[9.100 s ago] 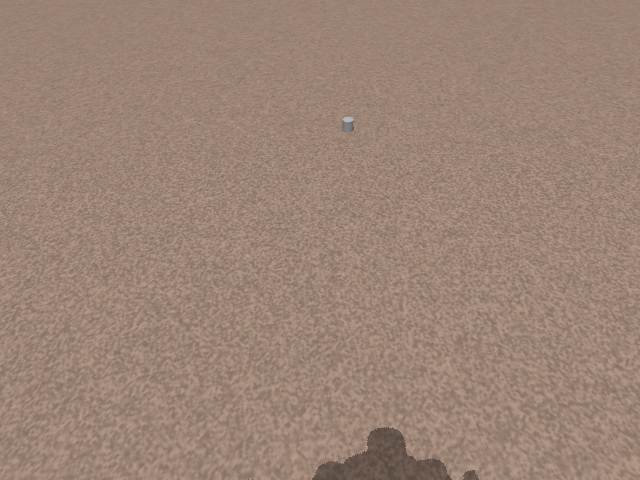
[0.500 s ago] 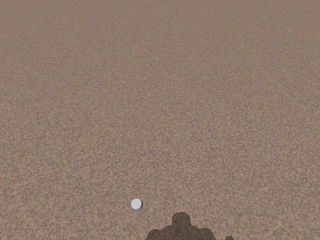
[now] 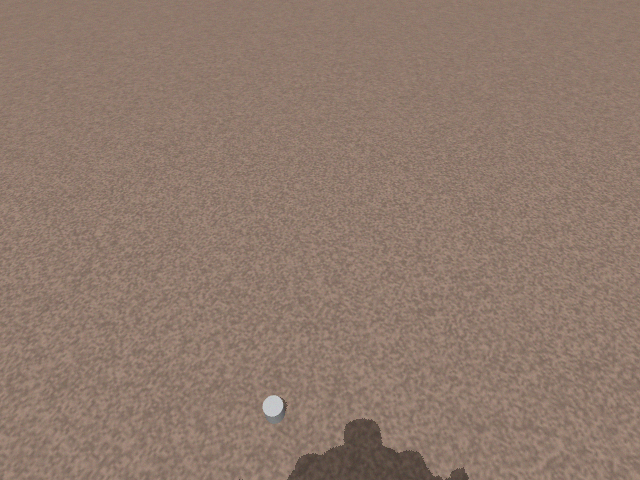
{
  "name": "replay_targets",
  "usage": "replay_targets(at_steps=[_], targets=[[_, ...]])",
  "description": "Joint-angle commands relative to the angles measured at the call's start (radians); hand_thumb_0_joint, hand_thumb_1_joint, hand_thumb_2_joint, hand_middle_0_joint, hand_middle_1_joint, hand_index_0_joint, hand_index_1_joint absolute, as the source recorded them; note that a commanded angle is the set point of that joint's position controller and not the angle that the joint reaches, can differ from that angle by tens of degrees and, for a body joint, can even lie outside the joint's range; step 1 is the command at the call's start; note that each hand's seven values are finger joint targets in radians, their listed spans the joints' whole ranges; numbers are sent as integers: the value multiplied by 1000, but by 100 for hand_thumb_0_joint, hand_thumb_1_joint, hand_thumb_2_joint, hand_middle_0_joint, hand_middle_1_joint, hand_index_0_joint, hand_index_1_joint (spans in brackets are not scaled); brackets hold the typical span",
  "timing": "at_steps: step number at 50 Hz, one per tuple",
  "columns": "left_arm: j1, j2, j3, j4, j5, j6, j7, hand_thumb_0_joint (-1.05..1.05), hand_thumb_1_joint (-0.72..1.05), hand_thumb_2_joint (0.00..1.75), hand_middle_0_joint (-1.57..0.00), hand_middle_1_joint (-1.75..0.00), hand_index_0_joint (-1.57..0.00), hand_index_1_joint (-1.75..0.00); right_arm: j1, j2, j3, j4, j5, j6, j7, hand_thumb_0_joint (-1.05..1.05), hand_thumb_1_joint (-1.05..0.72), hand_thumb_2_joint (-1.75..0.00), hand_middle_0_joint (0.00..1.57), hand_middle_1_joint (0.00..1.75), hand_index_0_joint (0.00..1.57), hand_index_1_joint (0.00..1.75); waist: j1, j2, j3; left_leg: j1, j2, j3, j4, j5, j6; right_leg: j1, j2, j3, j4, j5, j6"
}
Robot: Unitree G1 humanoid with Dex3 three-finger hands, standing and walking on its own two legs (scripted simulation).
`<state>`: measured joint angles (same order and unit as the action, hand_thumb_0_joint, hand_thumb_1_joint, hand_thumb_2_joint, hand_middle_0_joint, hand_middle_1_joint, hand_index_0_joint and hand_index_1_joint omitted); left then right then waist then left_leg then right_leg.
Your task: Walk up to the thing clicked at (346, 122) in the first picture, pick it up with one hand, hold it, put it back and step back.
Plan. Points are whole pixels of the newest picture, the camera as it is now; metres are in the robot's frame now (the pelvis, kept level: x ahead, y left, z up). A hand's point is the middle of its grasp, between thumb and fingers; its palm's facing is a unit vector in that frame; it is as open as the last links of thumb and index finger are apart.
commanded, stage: stand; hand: left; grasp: from above
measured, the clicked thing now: (274, 409) +0.46 +0.17 -0.75
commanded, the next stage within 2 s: rise first in 0.52 s
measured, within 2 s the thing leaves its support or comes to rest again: neither
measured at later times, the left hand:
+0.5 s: hand out of the picture +0.07 +0.25 -0.16, palm faces -0.04 -0.94 -0.34, open 7.4 cm
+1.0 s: hand out of the picture +0.16 +0.24 -0.18, palm faces -0.08 -0.93 -0.37, open 11.4 cm
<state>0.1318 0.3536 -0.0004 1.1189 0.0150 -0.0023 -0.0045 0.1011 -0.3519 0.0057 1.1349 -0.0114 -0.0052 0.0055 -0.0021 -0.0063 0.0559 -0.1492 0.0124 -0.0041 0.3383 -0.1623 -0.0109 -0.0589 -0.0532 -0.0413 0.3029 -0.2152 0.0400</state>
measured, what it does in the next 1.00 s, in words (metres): stands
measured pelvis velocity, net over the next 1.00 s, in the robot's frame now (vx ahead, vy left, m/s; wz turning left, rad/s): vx -0.01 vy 0.00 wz -0.03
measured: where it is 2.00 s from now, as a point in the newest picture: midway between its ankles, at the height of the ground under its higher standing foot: outside the picture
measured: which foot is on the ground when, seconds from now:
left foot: down 0.00-1.00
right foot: down 0.00-1.00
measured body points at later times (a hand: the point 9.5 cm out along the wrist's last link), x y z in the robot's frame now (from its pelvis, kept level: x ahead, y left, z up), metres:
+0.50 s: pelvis +0.00 +0.00 +0.00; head +0.02 +0.00 +0.45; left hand +0.07 +0.30 -0.14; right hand +0.08 -0.30 -0.13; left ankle +0.01 +0.13 -0.75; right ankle -0.03 -0.14 -0.75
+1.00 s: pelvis -0.01 +0.00 -0.03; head +0.05 +0.00 +0.42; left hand +0.16 +0.29 -0.15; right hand +0.07 -0.27 -0.15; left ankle +0.01 +0.13 -0.75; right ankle -0.03 -0.14 -0.75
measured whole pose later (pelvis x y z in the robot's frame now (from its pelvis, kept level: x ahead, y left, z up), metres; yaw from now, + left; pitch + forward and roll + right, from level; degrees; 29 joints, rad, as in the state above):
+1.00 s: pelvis -0.01 +0.00 -0.03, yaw -2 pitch +8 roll -1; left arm -0.01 0.34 0.14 0.93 0.13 0.13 -0.02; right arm 0.25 -0.25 -0.02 0.72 0.03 -0.02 -0.02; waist -0.04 0.00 -0.03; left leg -0.54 0.04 0.00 0.70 -0.31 -0.02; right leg -0.46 -0.03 -0.02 0.67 -0.36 0.03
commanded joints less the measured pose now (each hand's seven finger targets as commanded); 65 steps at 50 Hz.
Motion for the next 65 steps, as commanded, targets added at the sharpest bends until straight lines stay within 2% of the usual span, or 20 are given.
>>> replay_targets(at_steps=[1, 8, 15, 18, 23, 30, 31, 32, 33, 34, 35, 37, 39, 41, 42, 45, 47, 50, 58, 65], targets=[[-21, 211, 41, -52, -1, -23, 14, 0, 90, 90, -20, -30, -20, -30, -33, -215, -43, -59, 4, -23, -15, 0, -90, -90, 20, 30, 20, 30, 4, 11, -96, 53, 122, -82, -30, 216, 31, -10, -101, 69, -39, 166, -48], [-24, 215, 42, -56, -1, -25, 16, 0, 90, 90, -20, -30, -20, -30, -32, -212, -42, -62, 5, -24, -13, 0, -90, -90, 20, 30, 20, 30, 3, 3, -95, 56, 123, -85, -28, 245, 31, -7, -101, 65, -36, 187, -46], [-24, 217, 44, -53, -1, -23, 16, 0, 90, 90, -20, -30, -20, -30, -37, -211, -44, -62, 5, -20, -13, 0, -90, -90, 20, 30, 20, 30, 3, 1, -74, 51, 121, -89, -43, 178, 29, -21, -97, 65, -47, 124, -48], [-22, 213, 43, -59, -1, -27, 15, 0, 90, 90, -20, -30, -20, -30, -36, -215, -45, -65, 3, -23, -13, 0, -90, -90, 20, 30, 20, 30, 2, 9, -90, 55, 120, -83, -34, 221, 28, -14, -97, 64, -48, 171, -45], [-23, 207, 42, -56, -1, -24, 14, 0, 90, 90, -20, -30, -20, -30, -31, -210, -43, -64, 3, -23, -14, 0, -90, -90, 20, 30, 20, 30, 2, 17, -80, 34, 116, -82, -43, 180, 30, -3, -101, 69, -50, 148, -49], [-29, 212, 44, -62, -3, -24, 14, 0, 90, 90, -20, -30, -20, -30, -26, -214, -45, -63, 3, -26, -14, 0, -90, -90, 20, 30, 20, 30, 3, 14, -103, 60, 124, -82, -31, 244, 29, 1, -102, 68, -35, 184, -51], [-27, 208, 42, -60, -5, -24, 14, 0, 82, 98, -12, -38, -12, -38, -27, -214, -44, -60, 4, -26, -14, 0, -93, -91, 20, 30, 20, 30, 3, 18, -97, 57, 122, -83, -33, 245, 29, 3, -102, 70, -38, 184, -51], [-378, 57, 48, -411, -59, -117, 30, 0, 74, 99, -20, -46, -16, -46, -2, -60, -8, -338, 73, -69, -35, 0, -100, -92, 20, 30, 20, 30, -123, 48, -17, -42, -5, 44, 23, 49, 12, -280, 53, 9, 51, 138, -48], [-487, 93, 61, -339, -55, -110, 37, 0, 66, 97, -22, -51, -17, -54, 47, -87, -13, -285, 71, -65, -46, 0, -95, -91, 20, 30, 20, 30, -99, 31, -61, -36, -10, 38, 42, 13, 12, -241, 48, -3, 66, 108, -49], [-347, 143, 102, -177, -44, -73, 41, 0, 58, 98, -19, -56, -15, -60, 78, -106, -22, -271, 67, -55, -51, 0, -94, -91, 20, 30, 20, 30, -88, -5, -47, -77, -17, 39, 63, -30, 16, -249, 54, -12, 75, 53, -54], [-266, 178, 131, -104, -34, -57, 31, 0, 50, 95, -19, -63, -16, -66, 88, -115, -32, -299, 70, -47, -51, 0, -92, -91, 20, 30, 20, 30, -50, -55, -40, -123, -7, 37, 98, -13, 18, -257, 62, -23, 102, 42, -50], [-328, 250, 167, -138, 0, -53, 15, 0, 34, 94, -15, -79, -15, -80, 121, -111, -58, -336, 61, -47, -64, 0, -96, -92, 20, 30, 20, 30, -32, -9, -173, -114, -13, 39, 150, 31, 18, -266, 53, -6, 157, 83, -53], [-216, 237, 194, -76, 49, -35, -13, 0, 19, 93, -11, -93, -14, -90, 154, -107, -83, -372, 40, -54, -56, 0, -97, -92, 20, 30, 20, 30, -28, -6, -265, -154, -17, 32, 227, 82, 17, -281, 52, -4, 236, 135, -53], [-64, 225, 229, -79, 90, 1, -25, 0, 4, 94, -9, -98, -12, -96, 160, -94, -97, -417, 30, -52, -44, 0, -97, -92, 20, 30, 20, 30, 34, 45, -334, -170, -26, 34, 257, 135, 7, -262, 53, 1, 272, 155, -62], [-62, 210, 224, -133, 97, 15, -22, 0, -2, 95, -8, -100, -10, -97, 161, -89, -101, -449, 32, -53, -42, 0, -95, -91, 20, 30, 20, 30, 40, 67, -359, -160, -28, 38, 251, 138, 2, -252, 55, 1, 273, 149, -63], [-101, 155, 177, -215, 117, 95, -11, 0, -24, 96, -8, -102, -10, -100, 109, -76, -89, -520, 41, -56, -39, 0, -93, -91, 20, 30, 20, 30, 17, 79, -284, -209, -16, 27, 243, 81, -3, -319, 64, -10, 265, 77, -65], [-135, 190, 197, -259, 129, 136, 3, 0, -39, 97, -9, -102, -9, -101, 85, -72, -89, -555, 43, -62, -36, 0, -91, -90, 20, 30, 20, 30, 12, 43, -256, -273, -10, 23, 279, 33, 2, -361, 67, -12, 292, 26, -60], [-123, 156, 183, -295, 133, 169, 14, 0, -53, 98, -9, -104, -8, -104, 102, -60, -86, -583, 41, -80, -32, 0, -90, -90, 20, 30, 20, 30, -10, 9, -219, -351, -10, 26, 333, -57, 9, -449, 69, -11, 332, -58, -57], [-59, 179, 231, -552, 160, 138, 23, 0, -53, 100, -8, -106, -7, -107, 142, -45, -101, -621, 26, -144, -44, 0, -87, -90, 20, 30, 20, 30, -24, 71, -396, -402, 5, 17, 517, 8, 13, -571, 64, 5, 533, 7, -53], [53, 173, 219, -694, 182, 195, 12, 0, -57, 100, -7, -105, -6, -106, 129, -43, -99, -652, 19, -163, -64, 0, -87, -90, 20, 30, 20, 30, -31, 91, -414, -441, 14, 1, 572, 1, 14, -630, 65, 3, 579, -9, -52]])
